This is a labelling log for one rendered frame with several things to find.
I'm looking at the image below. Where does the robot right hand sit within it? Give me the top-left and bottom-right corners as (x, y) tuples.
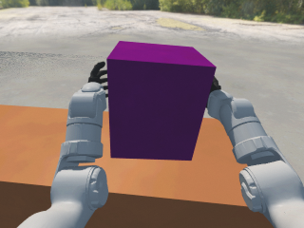
(206, 76), (221, 108)

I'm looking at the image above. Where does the robot right forearm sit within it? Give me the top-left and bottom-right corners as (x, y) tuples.
(207, 89), (304, 193)

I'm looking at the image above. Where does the robot right upper arm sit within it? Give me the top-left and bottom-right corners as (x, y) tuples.
(238, 160), (304, 228)

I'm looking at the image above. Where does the robot left forearm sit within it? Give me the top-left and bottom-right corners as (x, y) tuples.
(50, 82), (107, 203)

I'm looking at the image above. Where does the robot left hand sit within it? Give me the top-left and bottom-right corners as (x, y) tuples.
(88, 61), (108, 98)

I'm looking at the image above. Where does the pedestal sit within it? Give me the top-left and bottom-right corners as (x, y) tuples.
(0, 104), (274, 228)

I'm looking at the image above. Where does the robot left upper arm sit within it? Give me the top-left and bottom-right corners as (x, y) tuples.
(17, 165), (109, 228)

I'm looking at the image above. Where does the carton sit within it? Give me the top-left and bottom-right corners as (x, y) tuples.
(106, 41), (217, 161)

